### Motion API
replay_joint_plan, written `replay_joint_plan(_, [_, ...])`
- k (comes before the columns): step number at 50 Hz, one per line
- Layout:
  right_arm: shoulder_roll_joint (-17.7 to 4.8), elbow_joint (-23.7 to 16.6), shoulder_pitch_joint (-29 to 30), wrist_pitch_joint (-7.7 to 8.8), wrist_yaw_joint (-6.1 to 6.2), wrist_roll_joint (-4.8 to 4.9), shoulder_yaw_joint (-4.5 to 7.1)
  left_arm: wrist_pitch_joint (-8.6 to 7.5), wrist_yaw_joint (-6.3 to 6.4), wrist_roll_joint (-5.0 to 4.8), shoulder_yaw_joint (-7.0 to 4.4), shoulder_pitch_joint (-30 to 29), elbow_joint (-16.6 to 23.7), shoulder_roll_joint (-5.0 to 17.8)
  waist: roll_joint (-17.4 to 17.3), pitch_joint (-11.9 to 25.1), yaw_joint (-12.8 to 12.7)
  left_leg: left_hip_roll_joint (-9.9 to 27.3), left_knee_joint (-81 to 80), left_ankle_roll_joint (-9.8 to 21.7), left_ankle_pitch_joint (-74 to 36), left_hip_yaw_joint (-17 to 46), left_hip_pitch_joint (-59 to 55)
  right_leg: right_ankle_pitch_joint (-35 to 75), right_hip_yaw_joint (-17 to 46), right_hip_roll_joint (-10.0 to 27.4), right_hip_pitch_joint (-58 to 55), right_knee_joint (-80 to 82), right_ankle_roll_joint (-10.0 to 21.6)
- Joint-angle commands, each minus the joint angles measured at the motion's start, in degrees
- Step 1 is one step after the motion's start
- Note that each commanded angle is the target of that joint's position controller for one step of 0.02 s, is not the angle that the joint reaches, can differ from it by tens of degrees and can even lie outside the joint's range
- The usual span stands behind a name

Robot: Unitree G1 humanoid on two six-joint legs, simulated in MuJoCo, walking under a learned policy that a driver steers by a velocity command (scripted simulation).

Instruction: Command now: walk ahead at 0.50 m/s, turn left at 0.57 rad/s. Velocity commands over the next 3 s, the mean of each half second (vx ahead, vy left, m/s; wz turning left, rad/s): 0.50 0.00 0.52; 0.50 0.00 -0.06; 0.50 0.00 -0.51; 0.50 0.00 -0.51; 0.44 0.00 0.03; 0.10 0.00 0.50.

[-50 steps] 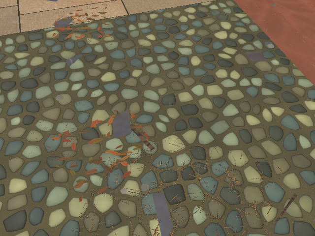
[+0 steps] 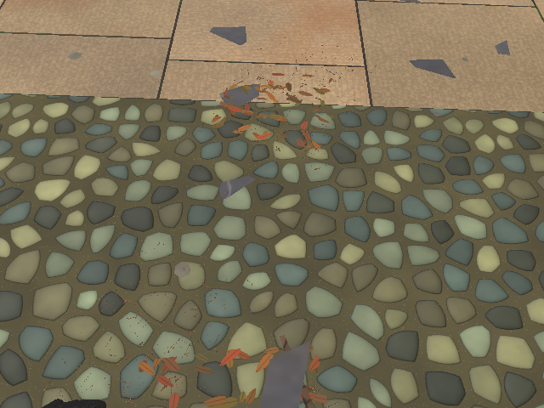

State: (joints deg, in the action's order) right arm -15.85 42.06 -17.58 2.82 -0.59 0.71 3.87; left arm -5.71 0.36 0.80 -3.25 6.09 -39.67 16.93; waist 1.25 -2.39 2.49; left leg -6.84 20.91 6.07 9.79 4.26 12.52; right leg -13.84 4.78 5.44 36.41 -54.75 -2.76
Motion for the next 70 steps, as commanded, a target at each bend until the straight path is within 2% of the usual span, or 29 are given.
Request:
replay_joint_plan(1, [-10.0,-4.3,2.0,0.67,1.21,0.44,2.64,-0.06,-0.05,0.19,-0.33,-2.6,3.7,2.4,-4.4,2.8,-0.8,11.2,-7.2,8.4,-13.9,9.6,3.7,11.9,-2.3,-2.5,-4.7,12.3,-1.6])
replay_joint_plan(7, [-9.5,-2.8,-2.9,-0.51,1.66,0.94,2.61,-1.24,-1.48,-1.24,-0.94,-9.3,5.7,4.8,-6.8,3.0,1.7,13.2,-1.2,5.7,-4.1,17.0,-2.1,15.6,-0.2,-5.8,-9.1,25.9,-0.3])
replay_joint_plan(10, [-8.7,-3.5,-1.1,-0.89,1.78,0.65,2.52,-2.15,-1.51,-1.34,-2.25,-2.9,4.2,6.8,-8.9,4.4,-2.5,13.1,5.4,3.7,-6.7,20.1,-3.8,10.8,-1.0,-6.0,-17.5,29.6,3.0])
replay_joint_plan(11, [-6.4,-4.2,-0.7,-0.71,1.59,0.34,1.70,-2.46,-1.13,-0.60,-3.11,3.1,3.2,8.5,-7.7,9.0,-5.5,10.2,13.7,1.8,-8.2,17.6,-1.1,10.4,1.0,-2.8,-28.0,29.5,5.4])
replay_joint_plan(12, [-3.0,-5.4,-1.8,-0.52,1.50,-0.75,0.42,-2.39,-0.61,0.03,-3.92,12.0,2.5,11.8,0.0,17.3,-8.3,5.9,30.2,-0.6,3.7,11.8,6.7,7.2,11.7,7.7,-43.1,28.9,8.8])
replay_joint_plan(13, [-1.7,-7.0,-9.7,-0.06,1.46,1.43,-0.15,-1.58,-1.17,0.33,-4.71,15.2,0.2,15.1,20.5,21.6,-4.1,0.5,46.5,-3.6,25.6,6.3,26.6,-8.1,39.5,18.7,-56.6,35.4,17.8])
replay_joint_plan(14, [-8.0,-5.0,-8.3,-0.20,1.69,1.86,0.96,-1.34,-1.33,-0.89,-3.45,12.8,1.6,9.1,11.6,15.9,-5.7,5.4,53.1,-4.5,22.1,7.5,32.6,-19.5,39.9,18.1,-53.0,37.8,16.4])
replay_joint_plan(15, [-10.5,-5.8,-2.0,-0.53,1.60,1.25,1.72,-0.90,-0.96,-1.02,-2.61,10.6,2.0,6.2,6.3,9.3,-7.1,7.1,54.3,-5.0,16.5,5.7,33.7,-16.4,30.0,15.5,-46.3,38.1,14.0])
replay_joint_plan(16, [-9.6,-6.4,0.7,-0.78,1.63,0.61,1.72,-0.55,-0.88,-0.46,-2.12,8.2,2.1,5.5,2.4,5.9,-6.2,8.9,53.3,-5.3,12.5,4.3,31.6,-8.2,22.9,13.1,-39.8,38.9,12.8])
replay_joint_plan(19, [-5.7,-7.2,1.6,-0.75,0.82,0.75,1.27,-0.80,-0.99,0.00,-1.36,7.2,0.1,3.5,4.6,2.5,-3.7,11.5,47.0,-5.3,8.4,3.5,26.5,3.3,12.0,8.1,-30.6,42.6,12.9])
replay_joint_plan(22, [-3.4,-8.0,3.9,-0.86,0.65,0.31,0.42,-1.30,-1.20,-0.71,-1.87,8.3,-2.0,5.3,3.6,1.5,-3.3,11.8,39.4,-6.0,6.7,2.4,27.7,10.2,7.2,8.5,-29.8,45.2,15.1])
replay_joint_plan(28, [-1.9,-9.7,13.7,0.72,-0.90,0.04,-1.11,-0.10,-1.01,-1.90,-2.35,10.8,-5.0,8.6,2.5,0.6,-6.3,11.6,18.7,-6.3,-8.0,-3.0,22.5,16.8,-1.8,6.4,-30.4,45.8,13.7])
replay_joint_plan(32, [-3.4,-11.6,18.2,1.06,-1.60,0.56,-0.78,1.07,-1.01,-2.67,-2.59,14.5,-7.6,10.2,3.7,-0.6,-6.8,10.1,12.3,-4.3,-5.4,-4.2,20.5,19.1,-1.5,9.4,-35.4,43.8,12.6])
replay_joint_plan(34, [-5.1,-11.0,14.9,1.14,-1.64,0.20,0.08,1.72,-0.73,-2.97,-2.75,13.7,-8.3,11.1,4.3,1.3,-3.6,8.1,8.9,-2.2,-3.4,-5.8,13.6,29.7,-2.8,9.5,-37.0,38.5,11.2])
replay_joint_plan(36, [-9.9,-6.6,-0.5,1.00,-0.67,-0.51,2.71,1.84,-0.50,-2.52,-1.50,13.7,-8.3,8.7,2.2,10.9,4.3,9.1,7.7,1.1,-6.0,-4.1,-11.7,33.6,-6.3,4.7,-27.4,18.9,7.8])
replay_joint_plan(37, [-16.1,-6.0,-8.3,0.63,0.22,-1.95,3.99,1.05,-0.83,-0.95,0.57,17.0,-6.0,2.9,-9.9,20.6,4.9,25.6,8.0,8.2,-3.8,18.0,-34.0,8.7,-8.6,-2.3,-6.7,-4.0,3.9])
replay_joint_plan(38, [-14.2,-5.5,-9.4,0.48,0.14,-1.25,3.39,0.12,-0.94,-1.72,0.86,18.0,-6.6,2.9,-15.6,26.4,4.8,31.7,-0.8,12.6,3.7,35.9,-36.2,-19.6,-0.7,-6.8,2.6,-15.7,3.3])
replay_joint_plan(39, [-10.7,-5.4,-6.4,0.70,-0.03,-0.95,2.18,-0.16,-1.14,-3.42,-0.88,14.0,-5.9,8.3,-10.3,17.4,4.9,29.6,-2.4,9.9,7.9,29.0,-29.0,-17.2,2.1,-3.6,7.7,-19.9,3.8])
replay_joint_plan(42, [-4.8,-5.0,3.5,1.89,-0.53,-0.95,0.44,1.18,-0.71,-2.48,-1.36,10.1,-5.3,7.0,-8.2,4.5,-0.8,22.5,-8.5,5.6,2.1,10.5,-8.9,-4.4,0.4,2.3,3.4,-12.7,3.6])
replay_joint_plan(48, [-5.4,-1.4,4.5,3.96,0.22,-2.10,1.34,3.64,-0.43,-2.27,-1.18,8.7,-4.9,3.0,-5.0,0.7,-3.1,21.1,-13.7,5.1,-12.4,-3.7,-4.3,8.8,2.6,2.0,3.7,-4.7,1.4])
replay_joint_plan(57, [-9.3,3.1,-1.3,1.68,1.53,-0.33,2.64,3.09,-3.68,-1.88,0.17,-6.1,1.6,1.1,-2.9,-3.8,1.9,23.3,-11.4,2.6,-18.8,-13.6,-16.4,14.5,-5.2,0.1,5.5,17.3,4.8])
replay_joint_plan(60, [-11.3,3.2,-0.5,0.24,2.06,0.22,3.19,3.31,-4.41,-1.97,-0.78,-4.5,3.2,3.0,-5.5,-0.4,-0.7,23.6,-2.4,0.8,-42.5,-15.9,-20.2,5.9,-9.9,-4.1,-1.0,18.3,7.8])
replay_joint_plan(62, [-12.5,2.8,1.0,-0.73,2.55,0.53,3.33,3.57,-3.98,-2.26,-3.09,6.9,1.1,6.9,-6.3,6.4,-7.5,21.7,14.4,-1.3,-53.8,-17.6,-17.2,3.9,-12.1,-8.8,-17.0,20.6,11.0])
replay_joint_plan(63, [-11.7,2.2,1.1,-0.48,2.83,0.26,2.84,3.96,-2.96,-2.25,-5.13,16.4,-1.2,11.0,-3.4,11.4,-12.2,19.3,29.4,-3.7,-42.9,-17.9,-6.4,6.7,-6.8,-7.8,-34.0,23.8,13.6])
replay_joint_plan(64, [-3.3,-0.7,-4.2,0.94,1.89,-2.13,0.27,4.09,-1.99,-2.73,-6.52,17.9,-1.6,17.8,12.4,15.8,-6.8,9.1,51.4,-8.0,9.3,-15.8,21.0,2.2,22.7,7.7,-55.7,25.5,23.7])
replay_joint_plan(65, [-4.8,-1.7,-0.5,3.52,1.10,-0.57,-0.21,3.26,-2.13,-2.26,-5.42,18.6,0.4,15.3,8.6,25.0,-8.7,3.6,61.2,-8.1,24.6,-1.2,30.0,-4.6,44.4,14.1,-61.9,35.9,29.1])
replay_joint_plan(66, [-8.1,-3.5,5.9,5.04,0.40,1.74,0.71,2.60,-2.21,-1.67,-4.31,17.3,0.1,11.5,4.7,18.2,-10.5,7.2,60.7,-6.5,19.9,1.9,35.3,-1.8,36.4,12.5,-58.3,37.8,25.4])
replay_joint_plan(67, [-7.6,-4.1,7.4,5.80,0.46,1.70,0.32,2.14,-2.13,-1.92,-3.82,14.2,0.3,9.6,1.4,12.6,-8.4,9.7,55.7,-5.4,15.1,1.5,34.5,2.2,28.9,10.0,-50.3,37.5,23.2])
replay_joint_plan(70, [-8.4,-3.1,5.9,4.60,0.90,-1.10,1.25,1.95,-1.58,-1.09,-2.47,6.4,2.8,5.7,0.3,6.0,-2.2,13.2,45.0,-6.7,9.6,1.3,24.0,15.7,18.2,5.1,-31.7,40.3,20.9])
